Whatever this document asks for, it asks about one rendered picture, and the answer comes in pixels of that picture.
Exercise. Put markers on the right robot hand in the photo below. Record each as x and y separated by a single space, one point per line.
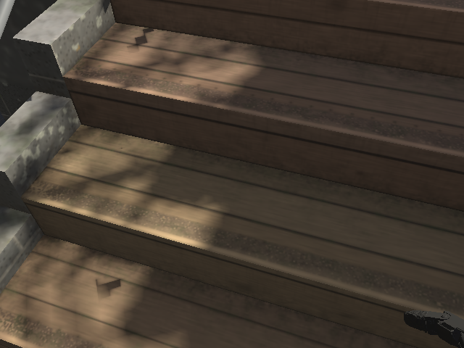
446 325

